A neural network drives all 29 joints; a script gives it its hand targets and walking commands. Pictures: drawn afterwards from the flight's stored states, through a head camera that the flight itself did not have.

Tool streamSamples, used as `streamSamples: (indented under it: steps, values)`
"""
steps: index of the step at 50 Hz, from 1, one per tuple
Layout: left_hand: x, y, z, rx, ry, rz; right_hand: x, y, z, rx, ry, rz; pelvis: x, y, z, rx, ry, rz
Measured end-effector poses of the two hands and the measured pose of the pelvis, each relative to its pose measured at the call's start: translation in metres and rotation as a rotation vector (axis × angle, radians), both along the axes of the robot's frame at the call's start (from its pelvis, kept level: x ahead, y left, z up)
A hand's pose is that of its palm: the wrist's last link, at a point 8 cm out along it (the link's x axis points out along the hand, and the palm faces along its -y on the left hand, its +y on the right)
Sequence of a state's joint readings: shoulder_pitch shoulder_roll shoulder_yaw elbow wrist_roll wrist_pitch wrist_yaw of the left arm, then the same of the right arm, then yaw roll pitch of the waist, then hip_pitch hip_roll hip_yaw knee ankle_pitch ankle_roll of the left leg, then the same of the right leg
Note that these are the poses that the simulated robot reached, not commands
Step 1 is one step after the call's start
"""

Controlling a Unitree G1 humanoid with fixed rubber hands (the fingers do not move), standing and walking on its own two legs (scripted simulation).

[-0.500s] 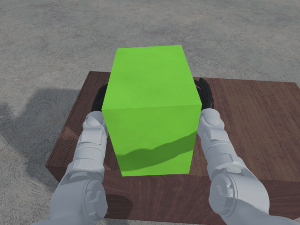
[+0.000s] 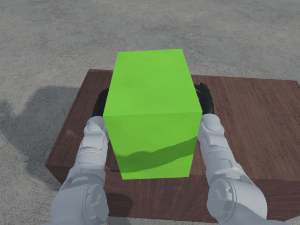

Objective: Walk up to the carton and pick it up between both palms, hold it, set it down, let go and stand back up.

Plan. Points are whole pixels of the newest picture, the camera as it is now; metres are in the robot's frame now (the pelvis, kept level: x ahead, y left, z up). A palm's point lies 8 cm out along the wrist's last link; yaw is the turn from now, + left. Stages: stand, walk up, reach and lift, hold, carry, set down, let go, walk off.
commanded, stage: set down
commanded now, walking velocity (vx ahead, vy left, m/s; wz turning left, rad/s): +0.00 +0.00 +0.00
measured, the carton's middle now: (152, 113) +0.43 -0.02 +0.05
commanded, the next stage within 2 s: none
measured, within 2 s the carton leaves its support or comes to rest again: rests again in 0.84 s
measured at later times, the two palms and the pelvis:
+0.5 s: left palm (101, 117) +0.39 +0.13 +0.07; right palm (206, 115) +0.38 -0.16 +0.09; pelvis +0.00 +0.00 +0.00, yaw +0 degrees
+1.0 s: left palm (104, 119) +0.39 +0.13 +0.07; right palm (209, 120) +0.38 -0.18 +0.07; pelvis +0.00 +0.00 +0.00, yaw +0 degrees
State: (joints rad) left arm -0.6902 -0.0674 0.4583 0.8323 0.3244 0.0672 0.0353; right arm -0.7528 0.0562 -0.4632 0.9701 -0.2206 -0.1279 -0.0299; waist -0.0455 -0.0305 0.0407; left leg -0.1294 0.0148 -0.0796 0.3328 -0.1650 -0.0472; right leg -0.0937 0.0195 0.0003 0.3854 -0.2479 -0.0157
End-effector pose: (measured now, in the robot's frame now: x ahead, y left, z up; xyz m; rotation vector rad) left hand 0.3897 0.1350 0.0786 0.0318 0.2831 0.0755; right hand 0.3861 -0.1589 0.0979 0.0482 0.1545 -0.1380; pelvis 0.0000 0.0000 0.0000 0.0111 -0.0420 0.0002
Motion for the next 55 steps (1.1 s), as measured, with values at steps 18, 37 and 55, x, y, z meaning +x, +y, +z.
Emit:
streamSamples:
  steps: [18,37,55]
  values:
    - [-0.001,-0.002,-0.003,-0.012,-0.014,0.002,-0.004,-0.002,-0.005,-0.003,-0.002,-0.009,0.0,0.0,0.0,0.0,0.0,0.0]
    - [-0.002,-0.004,-0.005,-0.019,-0.022,-0.006,-0.008,-0.005,-0.011,-0.007,-0.001,-0.012,-0.001,0.0,0.0,0.0,-0.001,0.0]
    - [0.005,-0.011,-0.018,0.013,-0.023,0.006,-0.006,-0.022,-0.042,-0.161,0.146,0.022,-0.003,0.001,-0.001,-0.009,0.057,-0.004]
